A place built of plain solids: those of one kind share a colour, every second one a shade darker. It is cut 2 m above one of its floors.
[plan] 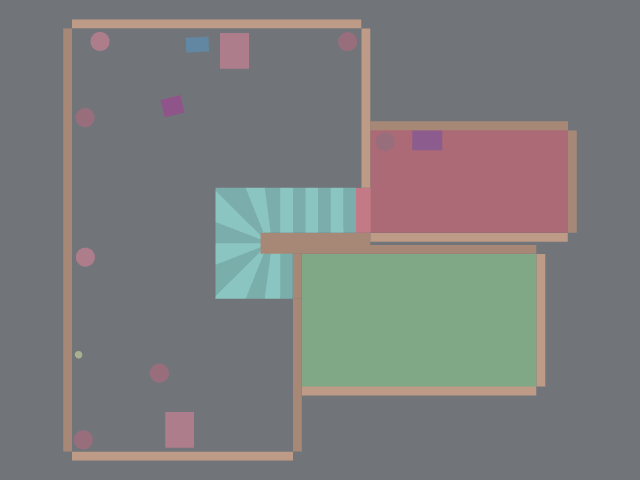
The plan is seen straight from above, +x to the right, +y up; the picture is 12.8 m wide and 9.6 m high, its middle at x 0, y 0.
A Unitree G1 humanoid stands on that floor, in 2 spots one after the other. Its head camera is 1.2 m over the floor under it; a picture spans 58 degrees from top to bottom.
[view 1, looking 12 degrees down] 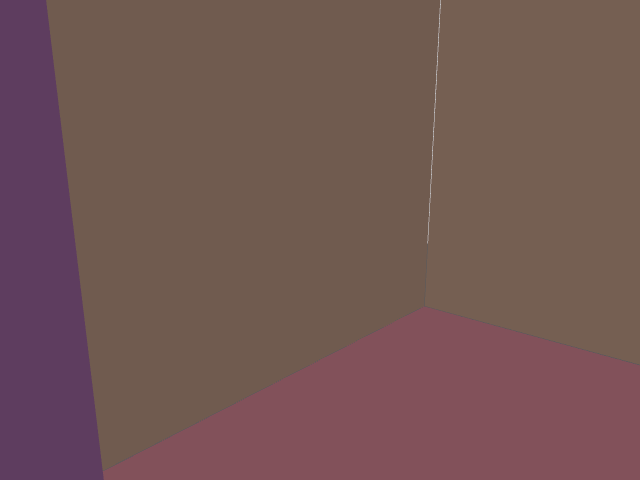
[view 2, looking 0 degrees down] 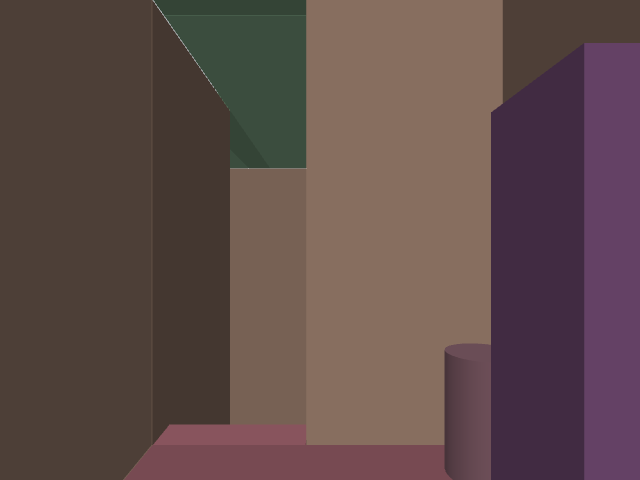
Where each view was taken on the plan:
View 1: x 2.09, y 0.62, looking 43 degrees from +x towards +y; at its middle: wall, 2.36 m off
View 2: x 3.54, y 1.12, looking -180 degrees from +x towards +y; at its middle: wall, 2.53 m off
